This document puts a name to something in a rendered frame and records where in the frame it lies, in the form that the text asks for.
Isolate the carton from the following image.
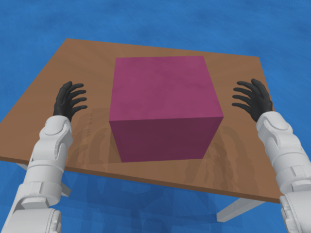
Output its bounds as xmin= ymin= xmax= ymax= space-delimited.
xmin=109 ymin=56 xmax=224 ymax=163

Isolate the robot left upper arm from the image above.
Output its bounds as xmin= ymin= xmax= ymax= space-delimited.
xmin=5 ymin=208 xmax=62 ymax=233

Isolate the table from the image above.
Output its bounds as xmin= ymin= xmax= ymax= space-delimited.
xmin=0 ymin=38 xmax=283 ymax=222

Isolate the right robot hand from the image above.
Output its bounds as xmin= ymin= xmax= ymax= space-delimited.
xmin=232 ymin=79 xmax=273 ymax=123

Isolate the robot right upper arm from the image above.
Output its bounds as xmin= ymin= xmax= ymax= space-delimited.
xmin=279 ymin=190 xmax=311 ymax=233

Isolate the left robot hand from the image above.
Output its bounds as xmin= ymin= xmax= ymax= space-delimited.
xmin=53 ymin=81 xmax=87 ymax=122

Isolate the right robot forearm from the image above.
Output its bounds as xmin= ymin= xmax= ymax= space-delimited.
xmin=256 ymin=111 xmax=311 ymax=194

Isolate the left robot forearm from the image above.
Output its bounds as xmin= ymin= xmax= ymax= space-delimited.
xmin=1 ymin=116 xmax=73 ymax=233

